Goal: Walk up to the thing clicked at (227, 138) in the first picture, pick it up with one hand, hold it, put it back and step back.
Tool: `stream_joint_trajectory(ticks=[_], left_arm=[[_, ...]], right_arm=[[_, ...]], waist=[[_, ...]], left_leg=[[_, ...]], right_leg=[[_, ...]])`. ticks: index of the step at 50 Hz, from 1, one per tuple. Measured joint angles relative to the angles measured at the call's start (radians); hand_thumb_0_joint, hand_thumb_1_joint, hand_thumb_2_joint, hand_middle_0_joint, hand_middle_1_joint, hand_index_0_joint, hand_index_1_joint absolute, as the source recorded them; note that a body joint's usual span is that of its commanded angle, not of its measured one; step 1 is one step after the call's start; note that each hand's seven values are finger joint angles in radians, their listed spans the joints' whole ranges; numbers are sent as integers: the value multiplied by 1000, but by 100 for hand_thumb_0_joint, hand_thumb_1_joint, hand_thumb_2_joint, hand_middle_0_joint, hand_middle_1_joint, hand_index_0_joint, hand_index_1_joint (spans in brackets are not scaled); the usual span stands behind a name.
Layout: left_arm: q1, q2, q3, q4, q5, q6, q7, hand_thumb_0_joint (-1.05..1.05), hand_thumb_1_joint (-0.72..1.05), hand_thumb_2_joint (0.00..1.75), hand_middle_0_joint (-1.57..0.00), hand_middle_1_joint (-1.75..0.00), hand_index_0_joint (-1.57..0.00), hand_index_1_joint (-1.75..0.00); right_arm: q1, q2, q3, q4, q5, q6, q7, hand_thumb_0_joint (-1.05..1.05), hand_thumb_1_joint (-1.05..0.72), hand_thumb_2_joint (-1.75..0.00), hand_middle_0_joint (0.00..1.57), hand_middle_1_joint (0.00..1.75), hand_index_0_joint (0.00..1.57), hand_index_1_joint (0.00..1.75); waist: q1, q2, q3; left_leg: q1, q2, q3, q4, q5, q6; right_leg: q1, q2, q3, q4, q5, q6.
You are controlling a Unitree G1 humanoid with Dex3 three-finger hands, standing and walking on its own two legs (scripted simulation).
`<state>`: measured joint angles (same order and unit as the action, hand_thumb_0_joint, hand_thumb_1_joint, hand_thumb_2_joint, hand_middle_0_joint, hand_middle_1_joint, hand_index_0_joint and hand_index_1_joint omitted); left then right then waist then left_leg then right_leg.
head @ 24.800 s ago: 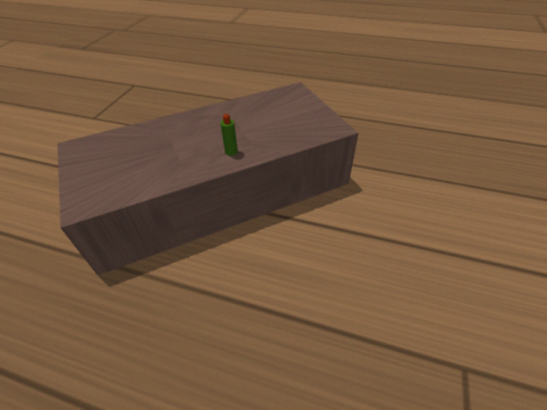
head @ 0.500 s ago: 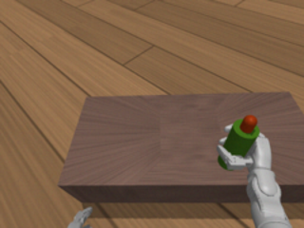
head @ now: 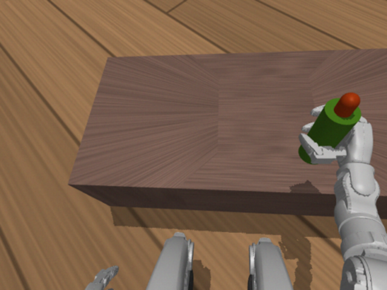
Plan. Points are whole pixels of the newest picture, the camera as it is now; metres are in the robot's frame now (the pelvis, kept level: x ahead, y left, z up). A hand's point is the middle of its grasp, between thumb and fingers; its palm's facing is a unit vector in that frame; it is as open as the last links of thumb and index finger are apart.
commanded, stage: crouch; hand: right
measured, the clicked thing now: (328, 129) +0.44 -0.20 +0.03
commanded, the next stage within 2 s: lower in 0.68 s
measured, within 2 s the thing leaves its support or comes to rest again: rests again in 1.56 s
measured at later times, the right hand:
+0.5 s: hand (307, 135) +0.48 -0.20 -0.07, palm faces +0.13 +0.99 -0.01, open 8.0 cm
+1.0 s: hand (301, 139) +0.50 -0.20 -0.12, palm faces +0.13 +0.99 +0.00, open 8.0 cm
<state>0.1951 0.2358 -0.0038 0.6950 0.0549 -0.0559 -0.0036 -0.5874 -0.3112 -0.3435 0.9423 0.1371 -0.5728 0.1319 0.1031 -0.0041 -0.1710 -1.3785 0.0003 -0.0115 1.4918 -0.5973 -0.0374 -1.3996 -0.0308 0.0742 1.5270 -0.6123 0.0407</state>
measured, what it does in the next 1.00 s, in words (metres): lowers itself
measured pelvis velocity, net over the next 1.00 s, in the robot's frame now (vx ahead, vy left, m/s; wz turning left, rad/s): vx -0.02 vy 0.00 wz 0.03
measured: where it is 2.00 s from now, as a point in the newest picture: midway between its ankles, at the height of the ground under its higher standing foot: outside the picture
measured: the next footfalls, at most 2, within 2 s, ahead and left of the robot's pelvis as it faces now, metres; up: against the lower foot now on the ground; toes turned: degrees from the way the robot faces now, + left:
none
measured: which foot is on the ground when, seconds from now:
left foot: down 0.00-1.00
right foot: down 0.00-1.00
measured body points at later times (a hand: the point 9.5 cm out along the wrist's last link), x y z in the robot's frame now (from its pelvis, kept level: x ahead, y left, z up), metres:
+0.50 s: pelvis -0.02 +0.00 -0.07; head +0.16 -0.03 +0.34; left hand +0.06 +0.27 -0.19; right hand +0.47 -0.25 -0.06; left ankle +0.05 +0.14 -0.56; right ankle +0.04 -0.14 -0.56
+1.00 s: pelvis -0.02 +0.00 -0.12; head +0.18 -0.03 +0.28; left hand +0.04 +0.27 -0.23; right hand +0.49 -0.25 -0.12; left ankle +0.05 +0.14 -0.56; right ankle +0.04 -0.14 -0.56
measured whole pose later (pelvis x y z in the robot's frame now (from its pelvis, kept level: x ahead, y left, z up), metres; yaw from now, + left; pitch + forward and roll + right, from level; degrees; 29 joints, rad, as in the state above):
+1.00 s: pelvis -0.02 +0.00 -0.12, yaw +2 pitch +36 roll +4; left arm 0.20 0.26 -0.02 0.66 0.07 0.00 -0.03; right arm -0.88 -0.47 -0.47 1.11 0.04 -0.49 0.13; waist 0.18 -0.02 -0.18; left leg -1.84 -0.01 0.00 1.87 -0.66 -0.05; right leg -1.88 -0.02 0.11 1.93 -0.68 0.04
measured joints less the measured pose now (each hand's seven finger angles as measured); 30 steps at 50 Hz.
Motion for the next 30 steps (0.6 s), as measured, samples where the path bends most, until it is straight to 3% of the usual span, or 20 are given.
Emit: stream_joint_trajectory(ticks=[12,21,30], left_arm=[[-6,-2,1,-12,8,29,-20,0,91,90,-20,-31,-21,-30],[0,17,7,-11,12,39,-18,0,91,90,-20,-30,-21,-29],[2,23,-3,-24,12,45,-22,0,91,89,-20,-30,-21,-29]], right_arm=[[-104,-27,-70,59,-56,25,-30,-1,16,-115,86,107,84,107],[-182,-87,-79,104,-69,43,-23,-1,16,-115,86,108,84,107],[-229,-109,-97,129,-79,73,-15,-1,16,-115,86,108,84,107]], waist=[[32,-10,-6],[47,-12,-12],[61,-19,-12]], left_leg=[[-162,-8,2,121,-13,-4],[-258,-7,10,198,-22,-6],[-327,-8,12,257,-35,-9]], right_leg=[[-165,-1,11,129,-18,1],[-268,7,25,212,-27,3],[-340,9,32,275,-40,3]])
